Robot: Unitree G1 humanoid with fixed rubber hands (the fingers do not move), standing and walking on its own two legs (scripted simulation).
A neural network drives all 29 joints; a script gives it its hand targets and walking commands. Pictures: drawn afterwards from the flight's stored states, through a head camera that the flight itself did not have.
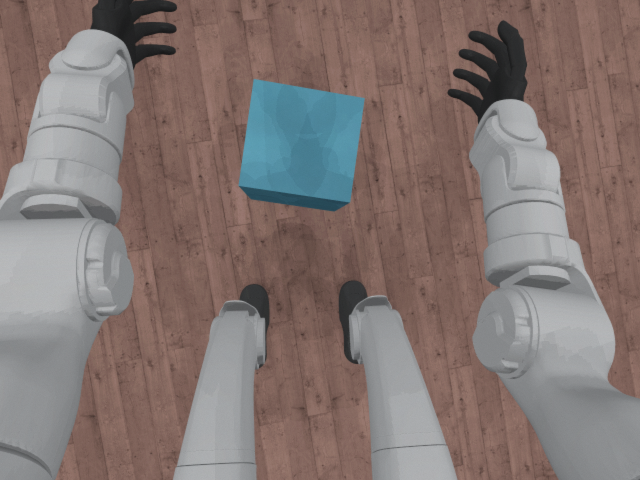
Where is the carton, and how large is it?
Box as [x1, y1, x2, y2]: [239, 79, 364, 210]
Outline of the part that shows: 254,79 239,186 252,199 327,210 335,210 348,203 350,199 364,98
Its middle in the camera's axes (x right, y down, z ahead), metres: -0.04 -0.18 +0.85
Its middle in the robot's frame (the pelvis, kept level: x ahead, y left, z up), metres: +0.53 -0.01 -0.53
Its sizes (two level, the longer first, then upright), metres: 0.210 0.200 0.250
